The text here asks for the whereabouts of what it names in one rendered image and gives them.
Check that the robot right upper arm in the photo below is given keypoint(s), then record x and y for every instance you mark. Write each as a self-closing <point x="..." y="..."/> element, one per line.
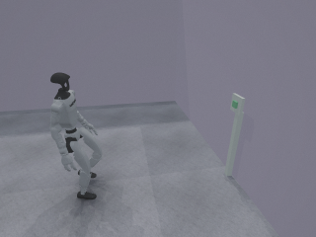
<point x="56" y="109"/>

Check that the robot right forearm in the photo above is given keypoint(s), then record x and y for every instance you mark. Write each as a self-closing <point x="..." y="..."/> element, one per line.
<point x="61" y="145"/>

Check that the button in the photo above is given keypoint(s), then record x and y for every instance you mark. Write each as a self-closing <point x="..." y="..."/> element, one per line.
<point x="234" y="104"/>

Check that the robot left forearm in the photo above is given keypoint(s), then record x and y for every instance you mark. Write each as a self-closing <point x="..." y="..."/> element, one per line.
<point x="81" y="119"/>

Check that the left robot hand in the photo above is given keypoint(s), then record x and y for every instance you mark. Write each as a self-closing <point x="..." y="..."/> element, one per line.
<point x="89" y="127"/>

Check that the right robot hand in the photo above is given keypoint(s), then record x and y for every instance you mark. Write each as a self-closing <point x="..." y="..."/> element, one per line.
<point x="67" y="160"/>

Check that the humanoid robot torso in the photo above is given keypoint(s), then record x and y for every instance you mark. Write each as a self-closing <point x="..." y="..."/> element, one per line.
<point x="69" y="118"/>

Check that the panel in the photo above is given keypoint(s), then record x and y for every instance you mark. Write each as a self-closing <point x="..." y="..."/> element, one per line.
<point x="236" y="128"/>

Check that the robot head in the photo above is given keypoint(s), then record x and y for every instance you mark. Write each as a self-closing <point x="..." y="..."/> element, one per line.
<point x="61" y="78"/>

